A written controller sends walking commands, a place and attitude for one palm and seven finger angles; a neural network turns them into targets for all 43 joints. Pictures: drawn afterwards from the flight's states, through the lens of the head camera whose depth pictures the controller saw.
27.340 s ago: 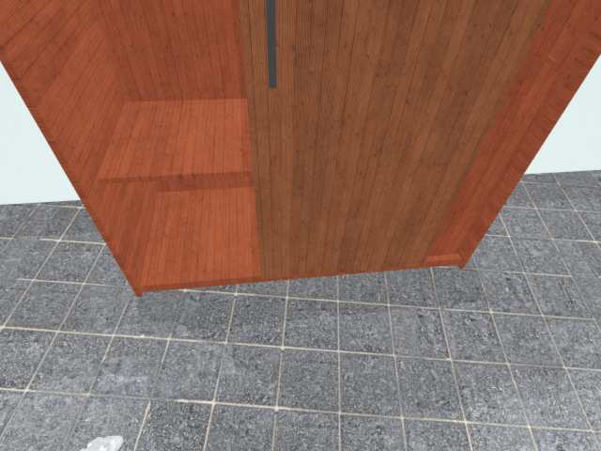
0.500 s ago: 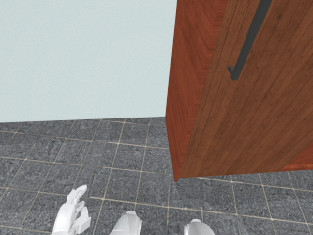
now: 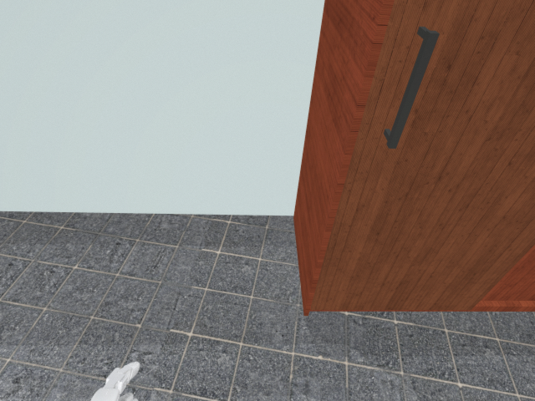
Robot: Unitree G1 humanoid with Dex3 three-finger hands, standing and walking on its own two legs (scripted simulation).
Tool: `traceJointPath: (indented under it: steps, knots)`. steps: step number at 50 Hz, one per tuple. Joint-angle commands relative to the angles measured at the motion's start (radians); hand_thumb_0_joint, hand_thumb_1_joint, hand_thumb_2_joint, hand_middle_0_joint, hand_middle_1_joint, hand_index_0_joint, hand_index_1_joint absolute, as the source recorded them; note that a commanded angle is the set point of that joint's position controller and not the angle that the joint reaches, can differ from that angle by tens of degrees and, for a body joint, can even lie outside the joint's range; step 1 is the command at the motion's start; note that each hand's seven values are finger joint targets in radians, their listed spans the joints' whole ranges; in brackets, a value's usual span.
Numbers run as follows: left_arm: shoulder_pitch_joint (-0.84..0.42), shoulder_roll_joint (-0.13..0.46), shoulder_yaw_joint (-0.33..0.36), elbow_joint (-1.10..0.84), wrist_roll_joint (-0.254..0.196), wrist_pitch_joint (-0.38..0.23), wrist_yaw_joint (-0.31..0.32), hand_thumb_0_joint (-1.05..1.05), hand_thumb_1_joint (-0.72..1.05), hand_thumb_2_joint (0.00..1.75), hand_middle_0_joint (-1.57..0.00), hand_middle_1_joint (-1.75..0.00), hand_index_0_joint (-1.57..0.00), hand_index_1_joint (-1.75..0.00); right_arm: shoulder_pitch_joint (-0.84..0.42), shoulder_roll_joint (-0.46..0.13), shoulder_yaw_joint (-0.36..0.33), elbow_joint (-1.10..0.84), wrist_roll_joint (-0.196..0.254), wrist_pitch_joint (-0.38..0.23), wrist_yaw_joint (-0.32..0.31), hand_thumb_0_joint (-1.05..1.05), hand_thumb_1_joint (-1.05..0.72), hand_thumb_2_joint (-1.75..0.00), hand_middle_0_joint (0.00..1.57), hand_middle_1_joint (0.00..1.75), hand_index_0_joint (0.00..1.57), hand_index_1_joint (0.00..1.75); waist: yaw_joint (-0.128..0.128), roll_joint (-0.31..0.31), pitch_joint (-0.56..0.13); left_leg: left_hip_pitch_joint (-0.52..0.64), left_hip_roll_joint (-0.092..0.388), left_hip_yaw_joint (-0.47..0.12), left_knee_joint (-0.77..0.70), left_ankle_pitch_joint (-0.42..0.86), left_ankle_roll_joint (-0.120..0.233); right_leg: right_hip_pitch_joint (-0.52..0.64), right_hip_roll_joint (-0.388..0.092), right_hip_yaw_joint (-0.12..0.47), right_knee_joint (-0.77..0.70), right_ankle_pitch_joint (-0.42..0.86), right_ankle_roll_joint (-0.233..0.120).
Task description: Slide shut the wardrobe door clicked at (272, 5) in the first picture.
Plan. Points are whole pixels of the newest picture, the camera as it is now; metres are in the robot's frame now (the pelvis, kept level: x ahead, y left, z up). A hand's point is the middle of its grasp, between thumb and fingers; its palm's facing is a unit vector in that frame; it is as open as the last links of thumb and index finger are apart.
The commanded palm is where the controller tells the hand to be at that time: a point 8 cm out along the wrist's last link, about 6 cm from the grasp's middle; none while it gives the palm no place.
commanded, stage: stop stepping back and stand still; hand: right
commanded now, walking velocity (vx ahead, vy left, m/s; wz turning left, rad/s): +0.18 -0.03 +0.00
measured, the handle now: (406, 92) +0.62 -0.26 +0.21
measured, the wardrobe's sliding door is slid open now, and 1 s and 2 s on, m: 0.00 0.00 0.00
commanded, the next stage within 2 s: let the arm hang, fingers relaxed in 0.42 s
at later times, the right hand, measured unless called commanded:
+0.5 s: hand out of the picture +0.19 -0.28 +0.17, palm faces +0.47 +0.77 -0.43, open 7.4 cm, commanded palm none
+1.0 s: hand out of the picture -0.02 -0.25 -0.17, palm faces -0.01 +0.97 -0.24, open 7.2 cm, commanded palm none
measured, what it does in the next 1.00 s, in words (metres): steps on the spot: right foot, then right foot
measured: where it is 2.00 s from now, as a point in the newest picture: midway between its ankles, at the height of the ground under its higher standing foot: outside the picture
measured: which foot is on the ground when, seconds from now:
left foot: down 0.00-1.00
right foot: up 0.00-0.10, down 0.12-0.30, up 0.32-0.52, down 0.54-1.00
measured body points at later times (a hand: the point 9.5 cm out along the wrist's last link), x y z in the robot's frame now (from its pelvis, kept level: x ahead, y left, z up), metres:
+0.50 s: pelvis -0.02 -0.02 +0.00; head -0.02 -0.02 +0.45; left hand +0.11 +0.23 -0.09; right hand +0.16 -0.32 +0.19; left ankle -0.03 +0.08 -0.73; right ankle +0.02 -0.14 -0.72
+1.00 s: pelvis -0.02 -0.04 +0.01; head +0.02 -0.06 +0.46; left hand +0.02 +0.23 -0.13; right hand -0.02 -0.31 -0.15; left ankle -0.03 +0.09 -0.73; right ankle +0.02 -0.14 -0.73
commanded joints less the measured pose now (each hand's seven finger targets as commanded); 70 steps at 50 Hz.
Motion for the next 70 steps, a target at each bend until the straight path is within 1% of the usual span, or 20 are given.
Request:
traceJointPath:
  steps: [1, 4, 6, 8, 10, 13, 15, 16, 18, 21, 24, 25, 26, 27, 30, 33, 35, 38, 43, 70]
  knots:
    - [-0.142, 0.090, 0.037, -0.178, 0.005, -0.067, 0.018, 0.00, 0.90, 0.90, -0.20, -0.30, -0.20, -0.30, -0.125, -0.193, -0.074, -0.078, -0.005, -0.025, -0.020, 0.00, -0.90, -0.90, 0.20, 0.30, 0.20, 0.30, 0.042, 0.181, 0.048, -0.089, 0.215, -0.186, -0.259, 0.127, 0.079, 0.174, -0.001, -0.012, -0.285, -0.015, -0.038]
    - [-0.121, 0.110, 0.046, -0.190, 0.010, -0.081, 0.022, 0.00, 0.90, 0.90, -0.20, -0.30, -0.20, -0.30, -0.126, -0.205, -0.074, -0.171, -0.006, -0.039, -0.021, 0.00, -0.90, -0.90, 0.20, 0.30, 0.20, 0.30, 0.056, 0.044, 0.024, -0.136, 0.144, -0.156, -0.175, -0.062, 0.046, 0.344, -0.033, -0.002, -0.537, -0.002, -0.067]
    - [-0.134, 0.147, 0.059, -0.228, 0.002, -0.083, 0.023, 0.00, 0.90, 0.90, -0.20, -0.30, -0.20, -0.30, -0.096, -0.226, -0.103, -0.272, -0.002, -0.055, -0.022, 0.00, -0.90, -0.90, 0.20, 0.30, 0.20, 0.30, 0.040, -0.184, -0.024, -0.197, 0.004, -0.044, 0.063, 0.046, -0.010, 0.412, -0.200, 0.208, -0.605, 0.121, -0.126]
    - [-0.147, 0.121, 0.048, -0.208, 0.010, -0.072, 0.020, 0.00, 0.90, 0.90, -0.20, -0.30, -0.20, -0.30, -0.049, -0.262, -0.144, -0.283, 0.006, -0.056, -0.016, 0.00, -0.90, -0.90, 0.20, 0.30, 0.20, 0.30, 0.046, -0.350, -0.024, -0.173, -0.015, 0.050, 0.202, -0.107, -0.045, 0.300, -0.290, 0.306, -0.729, -0.111, -0.169]
    - [-0.133, 0.108, 0.043, -0.215, 0.019, -0.064, 0.011, 0.00, 0.90, 0.90, -0.20, -0.30, -0.20, -0.30, -0.056, -0.224, -0.120, -0.277, -0.014, -0.043, -0.016, 0.00, -0.90, -0.90, 0.20, 0.30, 0.20, 0.30, 0.053, -0.274, 0.074, -0.069, -0.001, 0.071, 0.206, -0.097, -0.034, 0.117, -0.290, 0.277, -0.760, -0.178, -0.173]
    - [-0.133, 0.117, 0.047, -0.231, 0.005, -0.045, 0.007, 0.00, 0.90, 0.90, -0.20, -0.30, -0.20, -0.30, -0.024, -0.228, -0.128, -0.228, -0.013, -0.019, -0.016, 0.00, -0.90, -0.90, 0.20, 0.30, 0.20, 0.30, 0.042, -0.137, 0.072, 0.112, 0.007, 0.080, -0.093, -0.053, -0.005, -0.001, -0.162, 0.057, -0.576, -0.259, -0.085]
    - [-0.131, 0.094, 0.050, -0.242, 0.010, -0.025, 0.003, 0.00, 0.90, 0.90, -0.20, -0.30, -0.20, -0.30, -0.026, -0.260, -0.148, -0.195, -0.002, -0.010, -0.013, 0.00, -0.90, -0.90, 0.20, 0.30, 0.20, 0.30, 0.043, 0.151, 0.079, 0.003, 0.256, -0.361, -0.366, -0.293, 0.135, -0.043, -0.005, -0.053, -0.158, -0.158, -0.030]
    - [-0.131, 0.093, 0.050, -0.230, 0.007, -0.030, -0.003, 0.00, 0.90, 0.90, -0.20, -0.30, -0.20, -0.30, -0.068, -0.263, -0.142, -0.201, 0.001, -0.014, -0.014, 0.00, -0.90, -0.90, 0.20, 0.30, 0.20, 0.30, 0.029, 0.186, 0.068, -0.004, 0.336, -0.481, -0.416, -0.264, 0.177, -0.053, 0.000, -0.020, 0.010, -0.131, -0.021]
    - [-0.117, 0.096, 0.045, -0.207, 0.003, -0.033, -0.009, 0.00, 0.90, 0.90, -0.20, -0.30, -0.20, -0.30, -0.052, -0.241, -0.132, -0.183, 0.009, -0.020, -0.013, 0.00, -0.90, -0.90, 0.20, 0.30, 0.20, 0.30, 0.046, 0.094, 0.060, 0.043, 0.326, -0.383, -0.346, 0.026, 0.188, -0.072, -0.031, 0.041, 0.050, -0.096, -0.014]
    - [-0.134, 0.069, 0.026, -0.202, 0.010, -0.034, -0.001, 0.00, 0.90, 0.90, -0.20, -0.30, -0.20, -0.30, -0.031, -0.217, -0.117, -0.184, 0.002, -0.030, -0.021, 0.00, -0.90, -0.90, 0.20, 0.30, 0.20, 0.30, 0.041, 0.107, 0.025, 0.060, 0.258, -0.165, -0.241, 0.395, 0.133, 0.090, -0.037, -0.014, -0.214, -0.034, -0.024]
    - [-0.135, 0.078, 0.031, -0.200, 0.015, -0.045, 0.009, 0.00, 0.90, 0.90, -0.20, -0.30, -0.20, -0.30, -0.068, -0.206, -0.092, -0.230, 0.001, -0.032, -0.023, 0.00, -0.90, -0.90, 0.20, 0.30, 0.20, 0.30, 0.051, 0.024, -0.007, -0.009, 0.183, -0.088, -0.186, 0.246, 0.050, 0.313, -0.013, -0.037, -0.478, 0.154, -0.031]
    - [-0.137, 0.095, 0.041, -0.207, 0.010, -0.048, 0.012, 0.00, 0.90, 0.90, -0.20, -0.30, -0.20, -0.30, -0.071, -0.213, -0.094, -0.258, -0.001, -0.038, -0.023, 0.00, -0.90, -0.90, 0.20, 0.30, 0.20, 0.30, 0.045, -0.037, -0.007, -0.033, 0.145, -0.066, -0.146, 0.184, 0.019, 0.347, -0.070, 0.022, -0.525, 0.208, -0.049]
    - [-0.123, 0.328, 0.102, 0.017, 0.021, -0.030, -0.079, 0.00, 0.90, 0.90, -0.20, -0.30, -0.20, -0.30, -0.032, -0.059, 0.310, 0.515, -0.079, 0.144, 0.126, 0.00, -0.90, -0.90, 0.20, 0.30, 0.20, 0.30, 0.114, -0.158, 0.021, -0.205, 0.146, 0.038, 0.130, 0.384, -0.028, 0.337, -0.183, 0.161, -0.366, 0.563, -0.104]
    - [-0.111, 0.269, 0.090, -0.052, 0.005, 0.062, -0.073, 0.00, 0.90, 0.90, -0.20, -0.30, -0.20, -0.30, -0.006, -0.008, 0.300, 0.514, -0.048, 0.229, 0.136, 0.00, -0.90, -0.90, 0.20, 0.30, 0.20, 0.30, 0.066, -0.193, -0.020, -0.123, 0.054, 0.048, 0.204, 0.043, -0.055, 0.214, -0.257, 0.234, -0.459, 0.571, -0.161]
    - [-0.110, 0.233, 0.048, -0.055, 0.039, 0.105, -0.056, 0.00, 0.90, 0.90, -0.20, -0.30, -0.20, -0.30, -0.132, -0.013, 0.314, 0.640, -0.036, 0.243, 0.139, 0.00, -0.90, -0.90, 0.20, 0.30, 0.20, 0.30, 0.074, -0.058, -0.009, -0.144, 0.007, 0.001, 0.350, -0.235, -0.051, 0.170, -0.292, 0.379, -0.568, 0.538, -0.233]
    - [-0.178, 0.248, 0.044, -0.007, 0.030, 0.120, -0.057, 0.00, 0.90, 0.90, -0.20, -0.30, -0.20, -0.30, -0.144, -0.078, 0.332, 0.868, -0.039, 0.222, 0.145, 0.00, -0.90, -0.90, 0.20, 0.30, 0.20, 0.30, 0.010, 0.072, -0.058, 0.052, 0.037, -0.016, -0.046, 0.163, -0.022, 0.204, -0.156, 0.195, -0.444, 0.488, -0.131]
    - [-0.164, 0.187, 0.031, 0.042, 0.014, 0.141, -0.072, 0.00, 0.90, 0.90, -0.20, -0.30, -0.20, -0.30, -0.229, -0.123, 0.355, 0.995, -0.039, 0.218, 0.148, 0.00, -0.90, -0.90, 0.20, 0.30, 0.20, 0.30, 0.073, 0.035, 0.019, -0.030, 0.181, -0.176, -0.193, 0.149, 0.043, 0.200, -0.034, 0.084, -0.441, 0.119, -0.048]
    - [-0.176, 0.198, 0.033, 0.116, 0.020, 0.168, -0.067, 0.00, 0.90, 0.90, -0.20, -0.30, -0.20, -0.30, -0.331, -0.139, 0.378, 1.141, -0.037, 0.209, 0.149, 0.00, -0.90, -0.90, 0.20, 0.30, 0.20, 0.30, 0.094, 0.122, 0.069, -0.128, 0.150, -0.179, -0.279, 0.097, 0.056, 0.325, -0.016, 0.069, -0.443, 0.118, -0.042]
    - [-0.175, 0.196, 0.032, 0.232, 0.020, 0.158, -0.051, 0.00, 0.90, 0.90, -0.20, -0.30, -0.20, -0.30, -0.271, -0.076, 0.379, 1.327, -0.030, 0.207, 0.145, 0.00, -0.90, -0.90, 0.20, 0.30, 0.20, 0.30, 0.066, -0.136, 0.020, -0.003, 0.081, -0.098, -0.266, 0.107, 0.021, 0.361, -0.090, 0.127, -0.580, 0.146, -0.059]
    - [-0.280, 0.296, 0.038, 0.364, 0.014, 0.140, -0.057, 0.00, 0.90, 0.90, -0.20, -0.30, -0.20, -0.30, -0.388, -0.178, 0.384, 1.467, -0.032, 0.197, 0.144, 0.00, -0.90, -0.90, 0.20, 0.30, 0.20, 0.30, 0.059, -0.023, 0.015, 0.094, 0.114, -0.053, -0.313, 0.272, -0.002, 0.454, -0.113, 0.134, -0.678, 0.351, -0.063]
